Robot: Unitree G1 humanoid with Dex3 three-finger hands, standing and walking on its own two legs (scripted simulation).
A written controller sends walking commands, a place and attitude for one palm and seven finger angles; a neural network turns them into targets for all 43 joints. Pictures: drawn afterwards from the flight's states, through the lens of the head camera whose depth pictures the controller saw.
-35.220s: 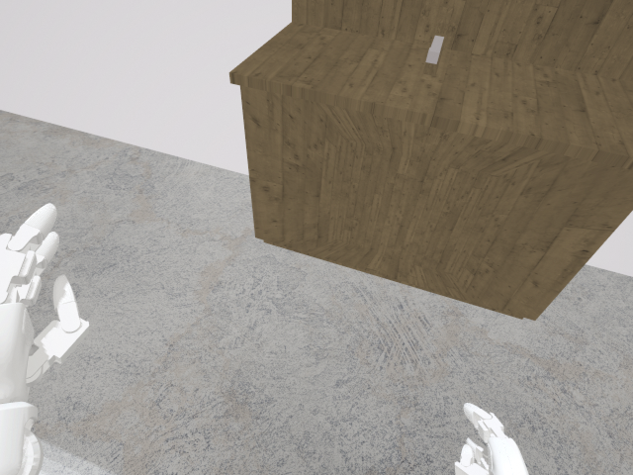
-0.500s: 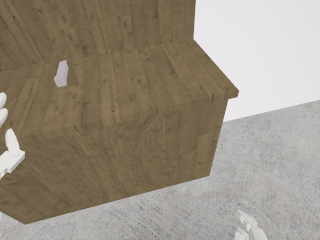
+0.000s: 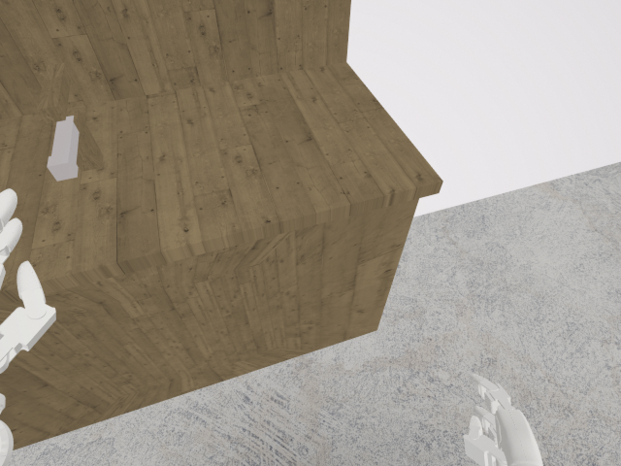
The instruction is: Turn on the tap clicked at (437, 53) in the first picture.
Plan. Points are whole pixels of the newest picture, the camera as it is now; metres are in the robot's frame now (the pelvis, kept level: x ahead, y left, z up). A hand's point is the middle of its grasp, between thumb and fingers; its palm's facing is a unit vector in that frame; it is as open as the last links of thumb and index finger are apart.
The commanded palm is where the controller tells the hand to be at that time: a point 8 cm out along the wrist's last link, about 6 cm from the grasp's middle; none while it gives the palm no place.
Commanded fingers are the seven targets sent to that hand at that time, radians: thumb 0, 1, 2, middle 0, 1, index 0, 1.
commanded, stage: come to a stop and stand still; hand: left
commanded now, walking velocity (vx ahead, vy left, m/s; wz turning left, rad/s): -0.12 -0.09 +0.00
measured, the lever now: (63, 167) +0.48 +0.41 +0.10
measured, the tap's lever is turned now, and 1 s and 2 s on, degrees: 0 0 0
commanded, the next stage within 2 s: look again from close up in 0.78 s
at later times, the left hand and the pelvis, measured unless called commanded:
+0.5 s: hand (7, 351) +0.18 +0.28 +0.15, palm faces +0.43 -0.85 -0.31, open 7.4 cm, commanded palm +0.13 +0.31 +0.17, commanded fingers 0.00 0.90 0.90 -0.20 -0.30 -0.20 -0.30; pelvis -0.03 +0.03 +0.00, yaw -1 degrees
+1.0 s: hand (80, 340) +0.21 +0.25 +0.12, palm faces +0.20 -0.88 -0.43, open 7.4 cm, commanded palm +0.16 +0.30 +0.17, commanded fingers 0.00 0.90 0.90 -0.20 -0.30 -0.20 -0.30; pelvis -0.01 +0.02 +0.00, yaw -2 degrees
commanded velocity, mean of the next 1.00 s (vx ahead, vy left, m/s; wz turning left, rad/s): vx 0.02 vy -0.04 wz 0.00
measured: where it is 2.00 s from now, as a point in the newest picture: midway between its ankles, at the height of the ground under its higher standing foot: outside the picture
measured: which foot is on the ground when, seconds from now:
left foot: down 0.00-1.00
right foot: down 0.00-1.00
